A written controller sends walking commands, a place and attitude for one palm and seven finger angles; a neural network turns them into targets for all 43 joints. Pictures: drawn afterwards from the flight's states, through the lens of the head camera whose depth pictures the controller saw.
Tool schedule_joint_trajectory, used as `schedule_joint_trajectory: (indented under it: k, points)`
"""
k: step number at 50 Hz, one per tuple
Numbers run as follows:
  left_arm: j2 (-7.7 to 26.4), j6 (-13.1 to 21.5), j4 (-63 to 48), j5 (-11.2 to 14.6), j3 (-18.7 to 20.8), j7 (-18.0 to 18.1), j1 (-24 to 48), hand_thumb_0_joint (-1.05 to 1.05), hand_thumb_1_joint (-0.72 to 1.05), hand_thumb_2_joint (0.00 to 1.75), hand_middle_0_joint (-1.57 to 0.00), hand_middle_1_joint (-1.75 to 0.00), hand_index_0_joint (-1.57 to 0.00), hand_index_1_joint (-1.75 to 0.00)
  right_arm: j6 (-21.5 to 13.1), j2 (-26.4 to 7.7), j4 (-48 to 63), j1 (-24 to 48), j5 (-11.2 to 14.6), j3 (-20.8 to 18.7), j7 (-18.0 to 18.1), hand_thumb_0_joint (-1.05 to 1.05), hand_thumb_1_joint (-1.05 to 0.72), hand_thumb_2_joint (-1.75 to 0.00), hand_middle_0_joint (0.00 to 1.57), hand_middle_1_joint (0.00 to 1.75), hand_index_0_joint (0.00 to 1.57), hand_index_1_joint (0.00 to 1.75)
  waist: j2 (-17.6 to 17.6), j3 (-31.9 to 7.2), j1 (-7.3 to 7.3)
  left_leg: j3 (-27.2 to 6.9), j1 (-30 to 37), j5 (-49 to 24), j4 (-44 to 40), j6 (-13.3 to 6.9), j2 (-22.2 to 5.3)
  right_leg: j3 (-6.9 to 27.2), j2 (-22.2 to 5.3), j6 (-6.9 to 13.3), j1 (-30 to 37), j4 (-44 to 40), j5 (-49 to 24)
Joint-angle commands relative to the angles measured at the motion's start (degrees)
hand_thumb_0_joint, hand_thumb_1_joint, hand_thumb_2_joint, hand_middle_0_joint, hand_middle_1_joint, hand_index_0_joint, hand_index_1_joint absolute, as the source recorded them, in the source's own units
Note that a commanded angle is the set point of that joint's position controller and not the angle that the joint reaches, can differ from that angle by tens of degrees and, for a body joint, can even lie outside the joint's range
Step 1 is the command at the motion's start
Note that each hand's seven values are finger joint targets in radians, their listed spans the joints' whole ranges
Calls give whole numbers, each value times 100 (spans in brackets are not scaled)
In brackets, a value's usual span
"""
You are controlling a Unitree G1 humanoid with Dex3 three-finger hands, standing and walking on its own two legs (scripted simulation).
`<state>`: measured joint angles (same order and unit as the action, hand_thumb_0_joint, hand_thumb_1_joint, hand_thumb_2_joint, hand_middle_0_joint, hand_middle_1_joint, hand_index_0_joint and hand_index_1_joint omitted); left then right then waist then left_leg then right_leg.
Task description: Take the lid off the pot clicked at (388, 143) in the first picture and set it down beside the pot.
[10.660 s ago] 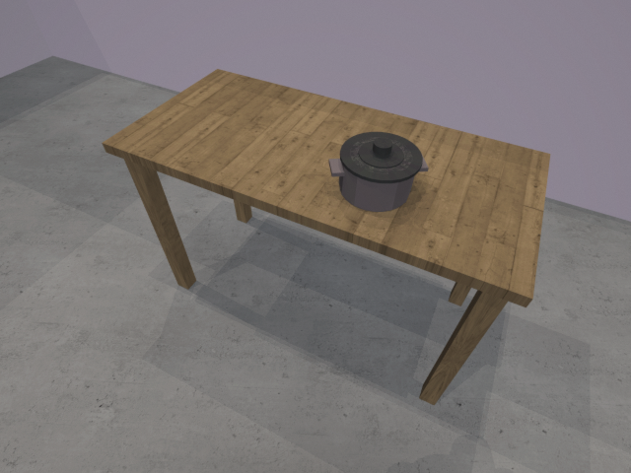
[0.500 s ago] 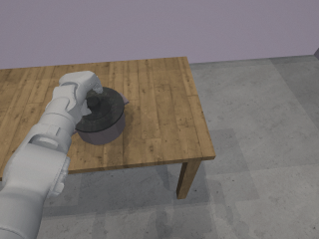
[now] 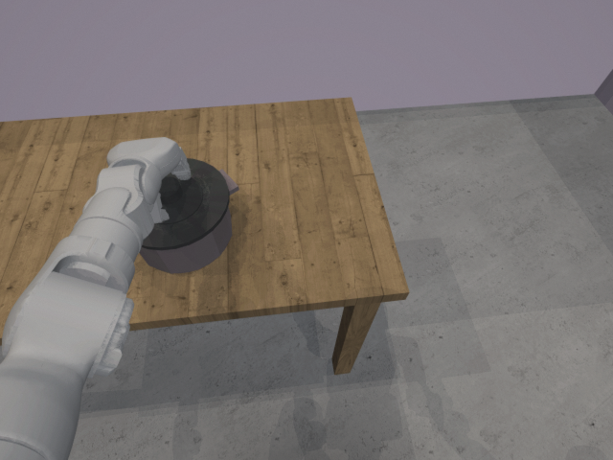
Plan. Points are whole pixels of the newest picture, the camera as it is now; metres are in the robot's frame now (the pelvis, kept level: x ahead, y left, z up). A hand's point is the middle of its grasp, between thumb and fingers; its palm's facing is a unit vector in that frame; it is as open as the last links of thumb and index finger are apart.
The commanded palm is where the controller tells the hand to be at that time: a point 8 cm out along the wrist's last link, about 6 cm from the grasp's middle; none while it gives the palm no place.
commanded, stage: lower the open fingers around the knob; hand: left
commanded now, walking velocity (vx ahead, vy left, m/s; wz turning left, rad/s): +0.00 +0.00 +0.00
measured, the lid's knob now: (167, 190) +0.51 +0.17 +0.02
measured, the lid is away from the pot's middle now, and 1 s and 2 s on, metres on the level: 0.00 0.00 0.00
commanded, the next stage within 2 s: close the fingers and squeeze the knob in 0.02 s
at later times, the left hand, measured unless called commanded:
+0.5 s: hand (157, 195) +0.49 +0.17 +0.05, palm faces -0.42 -0.05 -0.91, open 9.6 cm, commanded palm +0.50 +0.17 +0.10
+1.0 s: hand (156, 195) +0.48 +0.17 +0.05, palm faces -0.40 -0.05 -0.91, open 7.6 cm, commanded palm +0.49 +0.17 +0.10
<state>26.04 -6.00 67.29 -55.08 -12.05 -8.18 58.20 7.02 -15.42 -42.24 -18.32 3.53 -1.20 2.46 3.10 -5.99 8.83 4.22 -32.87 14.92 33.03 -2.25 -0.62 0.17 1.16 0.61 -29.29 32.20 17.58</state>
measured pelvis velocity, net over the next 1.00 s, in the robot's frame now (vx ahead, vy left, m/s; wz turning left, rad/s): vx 0.00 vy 0.00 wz -0.01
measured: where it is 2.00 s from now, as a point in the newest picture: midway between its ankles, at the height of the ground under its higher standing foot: outside the picture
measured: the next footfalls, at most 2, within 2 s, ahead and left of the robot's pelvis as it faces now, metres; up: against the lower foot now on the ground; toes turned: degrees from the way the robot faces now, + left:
none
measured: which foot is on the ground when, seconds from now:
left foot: down 0.00-1.00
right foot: down 0.00-1.00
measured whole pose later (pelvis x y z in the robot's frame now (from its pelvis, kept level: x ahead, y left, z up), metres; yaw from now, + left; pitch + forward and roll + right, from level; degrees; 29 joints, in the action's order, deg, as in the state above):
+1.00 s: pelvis +0.00 +0.00 +0.00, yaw +0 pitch +15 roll -1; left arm 25.6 -5.5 66.3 -55.0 -11.2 -7.5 56.8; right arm 7.5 -15.1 -41.9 -18.1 3.6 -1.3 2.2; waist 3.2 -6.3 8.6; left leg 4.5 -32.4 15.4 33.1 -2.5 -0.5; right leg 0.5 1.1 0.3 -28.7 31.8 17.7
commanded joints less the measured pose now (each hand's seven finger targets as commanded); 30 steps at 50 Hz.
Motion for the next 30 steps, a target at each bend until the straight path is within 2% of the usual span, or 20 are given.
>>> schedule_joint_trajectory:
  k: [1,2,3,4,5,6,7,10,12,14,15,17,19,20,21,22,25,26,28,30]
  points:
    - [994,19,-832,-1,153,144,2789,0,-27,130,-80,-8,-80,-8,-100,-952,319,-563,-24,-292,80,0,-90,-90,20,30,20,30,-150,-2160,140,-269,2123,-2049,82,-205,63,-129,157,103,154,-304,-2198]
    - [995,90,-1098,58,233,114,2880,0,-27,130,-80,-8,-80,-8,-115,-945,347,-549,-42,-315,75,0,-90,-90,20,30,20,30,-81,-2330,109,-282,2214,-2221,84,-216,54,-100,143,111,219,-305,-2325]
    - [1268,105,-931,-11,406,130,2750,0,-27,130,-80,-8,-80,-8,-96,-968,339,-602,-46,-296,85,0,-90,-90,20,30,20,30,-166,-2356,88,-307,2197,-2214,102,-211,75,-109,164,111,238,-274,-2317]
    - [1065,83,-833,-9,214,122,2752,0,-27,130,-80,-8,-80,-8,-88,-957,324,-575,-44,-293,85,0,-90,-90,20,30,20,30,-146,-2205,153,-262,2133,-2083,95,-214,75,-110,165,96,142,-299,-2241]
    - [1221,103,-966,-42,317,145,2889,0,-27,130,-80,-8,-80,-8,-85,-966,313,-587,-35,-295,89,0,-90,-90,20,30,20,30,-224,-2237,133,-277,2078,-1983,72,-216,67,-103,162,92,190,-310,-2186]
    - [1121,90,-1018,-7,255,162,2863,0,-27,130,-80,-8,-80,-8,-90,-944,336,-571,-44,-308,84,0,-90,-90,20,30,20,30,-123,-2313,113,-240,2116,-1973,60,-216,72,-88,148,98,287,-319,-2214]
    - [1073,124,-1020,45,295,146,2760,0,-7,88,-44,-79,-44,-79,-102,-930,365,-562,-44,-314,87,0,-90,-90,20,30,20,30,-156,-2349,82,-260,2110,-2103,71,-217,72,-84,146,118,320,-312,-2298]
    - [1469,53,-763,-44,447,211,2789,0,-5,90,-45,-84,-45,-84,-87,-995,331,-586,-20,-258,127,0,-90,-90,20,30,20,30,-390,-2083,142,-206,1757,-1672,17,-238,90,-57,145,66,339,-355,-2126]
    - [1325,61,-987,16,366,188,2900,0,-3,90,-45,-87,-45,-87,-115,-955,368,-552,-14,-277,119,0,-90,-90,20,30,20,30,-117,-2252,84,-208,1877,-1803,14,-222,80,-47,116,104,438,-338,-2213]
    - [1422,87,-1034,-94,421,202,2805,0,-2,91,-46,-90,-46,-90,-113,-952,384,-597,-34,-277,122,0,-90,-90,20,30,20,30,0,-2459,58,-230,2108,-1995,48,-215,101,-65,152,109,389,-316,-2304]
    - [1432,66,-925,-83,447,211,2722,0,-1,91,-46,-91,-46,-91,-115,-947,383,-581,-33,-280,113,0,-90,-90,20,30,20,30,16,-2311,41,-217,2055,-1963,59,-206,77,-83,141,111,363,-315,-2252]
    - [1345,87,-961,-39,407,176,2756,0,1,91,-47,-93,-47,-93,-126,-953,397,-577,-17,-287,134,0,-90,-90,20,30,20,30,-286,-2356,94,-219,1961,-2019,62,-237,86,-57,146,92,456,-335,-2395]
    - [1538,107,-1113,-57,490,184,2949,0,3,91,-48,-95,-48,-95,-114,-976,369,-621,-29,-297,142,0,-90,-90,20,30,20,30,-147,-2432,118,-217,2079,-1993,72,-239,94,-49,149,79,433,-341,-2387]
    - [1386,76,-979,-20,370,183,2890,0,4,91,-48,-96,-48,-96,-115,-955,362,-592,-22,-288,135,0,-90,-90,20,30,20,30,-63,-2250,120,-193,2019,-1930,56,-230,86,-60,134,87,405,-354,-2320]
    - [1412,96,-1133,-62,389,192,2958,0,5,91,-49,-97,-49,-97,-126,-959,352,-613,-17,-292,134,0,-90,-90,20,30,20,30,55,-2379,105,-243,2155,-2024,38,-215,74,-87,146,103,330,-330,-2290]
    - [1265,123,-1077,-52,343,172,2848,0,6,91,-49,-98,-49,-98,-143,-930,380,-586,-21,-301,132,0,-90,-90,20,30,20,30,16,-2415,95,-258,2228,-2240,91,-221,72,-79,162,118,282,-324,-2375]
    - [1476,139,-1171,-69,472,199,2884,0,9,91,-51,-101,-51,-101,-111,-966,343,-627,-37,-306,119,0,-90,-90,20,30,20,30,9,-2434,95,-264,2250,-2176,91,-216,57,-95,163,103,275,-318,-2347]
    - [1228,102,-933,-46,311,197,2709,0,10,90,-51,-101,-51,-101,-115,-939,358,-601,-30,-298,114,0,-90,-90,20,30,20,30,-61,-2277,102,-241,2152,-2139,105,-218,79,-114,171,111,254,-320,-2321]
    - [1306,173,-1292,-46,388,185,2884,0,12,90,-53,-103,-53,-103,-113,-950,348,-609,-48,-335,100,0,-90,-90,20,30,20,30,108,-2562,94,-258,2425,-2450,146,-216,69,-77,167,109,276,-301,-2549]
    - [1438,144,-1216,-51,472,213,2818,0,14,89,-54,-104,-54,-104,-91,-951,357,-602,-41,-314,99,0,-90,-90,20,30,20,30,-7,-2478,71,-271,2306,-2373,103,-209,68,-102,167,109,355,-300,-2506]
